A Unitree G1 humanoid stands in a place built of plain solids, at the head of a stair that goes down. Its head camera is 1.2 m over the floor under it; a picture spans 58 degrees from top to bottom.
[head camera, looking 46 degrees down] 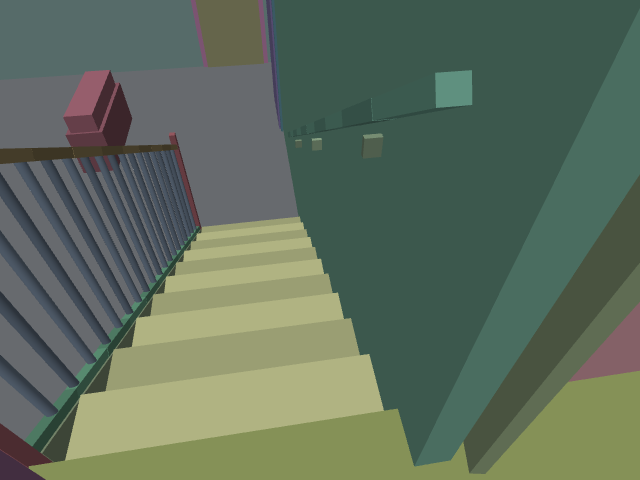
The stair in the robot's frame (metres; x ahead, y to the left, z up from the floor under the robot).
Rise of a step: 0.18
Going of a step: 0.27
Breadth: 0.97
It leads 9 degrees to the left of straight ahead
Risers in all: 11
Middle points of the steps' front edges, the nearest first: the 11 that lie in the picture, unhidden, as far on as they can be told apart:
0.43 0.26 0.00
0.69 0.33 -0.18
0.97 0.35 -0.35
1.24 0.39 -0.53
1.50 0.43 -0.71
1.77 0.47 -0.88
2.04 0.51 -1.06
2.31 0.56 -1.24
2.58 0.60 -1.41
2.85 0.64 -1.59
3.12 0.68 -1.77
